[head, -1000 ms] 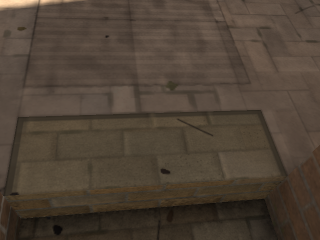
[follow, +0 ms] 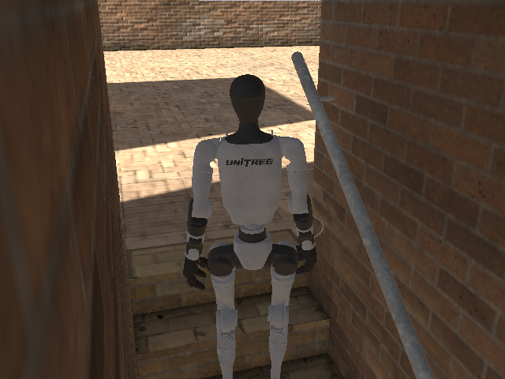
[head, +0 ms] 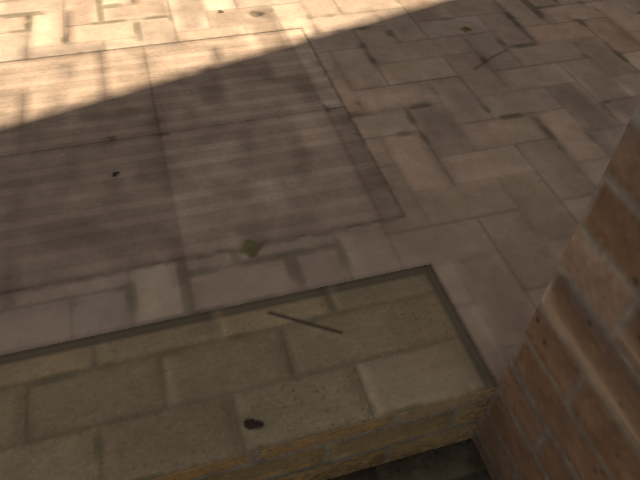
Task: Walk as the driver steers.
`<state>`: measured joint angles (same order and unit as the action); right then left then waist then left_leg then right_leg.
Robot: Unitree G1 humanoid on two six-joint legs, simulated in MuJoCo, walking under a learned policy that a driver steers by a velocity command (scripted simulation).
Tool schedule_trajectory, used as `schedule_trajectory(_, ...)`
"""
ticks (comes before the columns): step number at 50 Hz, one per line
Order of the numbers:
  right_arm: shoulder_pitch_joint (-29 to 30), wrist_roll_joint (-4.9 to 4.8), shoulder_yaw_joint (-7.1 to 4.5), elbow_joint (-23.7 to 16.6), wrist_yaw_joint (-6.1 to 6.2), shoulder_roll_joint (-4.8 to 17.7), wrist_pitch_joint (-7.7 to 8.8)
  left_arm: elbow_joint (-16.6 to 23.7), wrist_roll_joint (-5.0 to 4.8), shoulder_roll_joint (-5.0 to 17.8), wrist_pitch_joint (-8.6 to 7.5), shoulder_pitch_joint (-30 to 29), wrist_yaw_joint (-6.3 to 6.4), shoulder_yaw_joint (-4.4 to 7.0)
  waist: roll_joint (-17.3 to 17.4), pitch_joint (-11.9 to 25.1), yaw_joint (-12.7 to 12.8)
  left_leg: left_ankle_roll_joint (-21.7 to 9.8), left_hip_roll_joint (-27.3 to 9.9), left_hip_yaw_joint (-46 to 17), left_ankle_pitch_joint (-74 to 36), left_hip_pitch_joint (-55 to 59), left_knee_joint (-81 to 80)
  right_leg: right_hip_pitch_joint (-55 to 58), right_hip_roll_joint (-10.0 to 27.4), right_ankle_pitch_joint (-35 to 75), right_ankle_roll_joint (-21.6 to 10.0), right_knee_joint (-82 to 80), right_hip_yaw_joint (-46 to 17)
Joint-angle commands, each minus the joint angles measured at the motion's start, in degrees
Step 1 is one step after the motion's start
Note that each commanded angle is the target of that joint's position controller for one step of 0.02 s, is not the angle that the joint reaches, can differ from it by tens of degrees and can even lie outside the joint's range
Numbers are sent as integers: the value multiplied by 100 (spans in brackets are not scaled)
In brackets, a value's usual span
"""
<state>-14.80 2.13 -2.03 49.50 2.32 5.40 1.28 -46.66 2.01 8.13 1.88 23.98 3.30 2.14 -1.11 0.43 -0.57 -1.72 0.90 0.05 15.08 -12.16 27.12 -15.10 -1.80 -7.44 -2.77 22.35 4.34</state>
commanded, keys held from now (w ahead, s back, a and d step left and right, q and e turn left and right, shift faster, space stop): w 1.00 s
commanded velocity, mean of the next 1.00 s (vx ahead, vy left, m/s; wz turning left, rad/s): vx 0.00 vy -0.01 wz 0.00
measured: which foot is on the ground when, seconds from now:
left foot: down 0.00-1.00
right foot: down 0.00-1.00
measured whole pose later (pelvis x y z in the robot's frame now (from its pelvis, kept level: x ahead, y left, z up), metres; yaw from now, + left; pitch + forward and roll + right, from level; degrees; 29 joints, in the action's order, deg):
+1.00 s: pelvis +0.01 +0.00 +0.00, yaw +1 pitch -1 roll +0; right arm -16.5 0.1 -1.6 57.6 0.5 8.1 2.8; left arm -50.2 0.5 6.6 1.6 23.7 3.7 0.6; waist 0.5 -1.8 -0.4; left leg -1.3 1.3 0.1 13.9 -7.9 22.6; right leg -12.3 -0.8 -8.6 -2.6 21.5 4.8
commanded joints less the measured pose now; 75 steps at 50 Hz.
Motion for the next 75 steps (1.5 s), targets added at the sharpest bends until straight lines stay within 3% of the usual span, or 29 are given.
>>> schedule_trajectory(1, 36, -25, -148, -339, 109, 592, 45, 250, 10, 244, -128, 333, -18, 84, 408, -573, -11, -230, -947, -900, 1279, -1087, -957, 210, 542, -496, -250, -211, -532)
schedule_trajectory(3, -95, -17, -120, -210, 54, 522, 51, 183, -36, 133, -76, 361, -7, 11, 414, -374, -20, -193, -883, -776, 1167, -1012, -922, 304, 627, -597, -250, -260, -546)
schedule_trajectory(5, -150, -40, -109, -111, 9, 484, 62, 182, -23, 125, -63, 418, 19, -22, 358, -368, -4, -143, -803, -663, 814, -812, -826, 186, 679, -621, -248, -344, -625)
schedule_trajectory(7, -356, -81, -79, 90, -103, 429, 70, 131, -51, 233, -84, 519, 59, -34, 252, -398, -18, -83, -678, -511, 440, -515, -709, 78, 832, -806, -234, -566, -802)
schedule_trajectory(9, -450, -117, -72, 222, -121, 466, 69, 112, -75, 227, -105, 550, 83, -68, 153, -442, -2, -26, -656, -496, 269, -353, -692, 24, 920, -909, -207, -689, -909)
schedule_trajectory(10, -597, -201, -54, 429, -180, 396, 94, 138, -116, 289, -86, 488, 69, -40, 335, -454, -9, 42, -568, -403, 173, -394, -746, 116, 966, -1032, -142, -709, -1036)
schedule_trajectory(11, -654, -207, -58, 515, -200, 381, 100, 163, -110, 354, -82, 497, 67, -26, 243, -469, 23, 58, -554, -404, 106, -352, -744, 108, 1005, -1126, -124, -737, -1079)
schedule_trajectory(15, -717, -208, -77, 753, -229, 457, 77, 183, -108, 312, -95, 505, 80, -33, -10, -500, 88, 70, -531, -387, -59, -237, -786, 91, 1107, -1305, -116, -811, -1195)
schedule_trajectory(21, -908, -225, -72, 968, -224, 529, 82, 169, -132, 297, -85, 490, 48, -16, -120, -553, 139, 51, -500, -414, -18, -263, -827, 175, 1147, -1396, -104, -744, -1198)
schedule_trajectory(24, -924, -211, -68, 979, -237, 525, 115, 167, -87, 300, -93, 459, 41, 0, -90, -497, 161, 46, -479, -418, -109, -222, -862, 294, 1072, -1110, -141, -677, -1094)
schedule_trajectory(36, -805, -217, -6, 838, -219, 516, 175, -16, -153, 241, -91, 481, 57, -38, 114, -401, 70, 4, -605, -465, -481, -199, -949, 661, 929, 345, -208, -357, -713)
schedule_trajectory(51, -501, -196, 40, 661, -215, 540, 194, -238, -147, 247, -63, 496, 53, -76, 211, -443, 2, 16, -660, -448, -368, -234, -972, 681, 885, 197, -208, -453, -625)
schedule_trajectory(52, -469, -216, 81, 699, -211, 412, 195, -226, -149, 394, -45, 405, 27, -42, 255, -404, -26, -24, -676, -436, -312, -354, -959, 736, 874, 266, -222, -463, -628)
schedule_trajectory(55, -573, -186, 82, 740, -208, 449, 173, -261, -174, 250, -13, 442, 21, -87, 202, -408, -12, -54, -698, -463, -130, -431, -960, 778, 888, 140, -204, -464, -675)
schedule_trajectory(75, -781, -210, 78, 917, -192, 506, 143, -277, -153, 324, -39, 421, 13, -99, 144, -470, 55, -63, -665, -463, -76, -459, -953, 721, 945, -31, -192, -469, -752)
